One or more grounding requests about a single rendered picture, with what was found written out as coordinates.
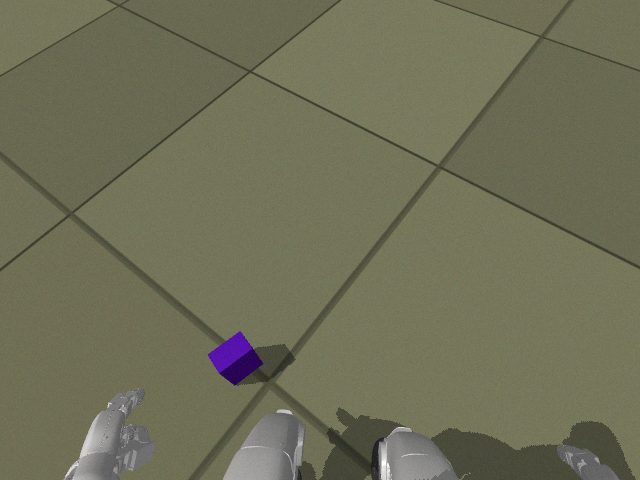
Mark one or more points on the carton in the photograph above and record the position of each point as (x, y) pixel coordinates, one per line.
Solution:
(235, 359)

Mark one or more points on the right robot foot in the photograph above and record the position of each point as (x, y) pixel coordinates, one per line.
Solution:
(375, 467)

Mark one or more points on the left robot hand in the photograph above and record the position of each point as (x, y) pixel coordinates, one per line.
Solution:
(107, 433)

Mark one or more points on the right robot hand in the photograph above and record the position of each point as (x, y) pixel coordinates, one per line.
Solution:
(585, 463)

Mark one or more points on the left robot arm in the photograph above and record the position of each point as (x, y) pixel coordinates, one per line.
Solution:
(94, 466)

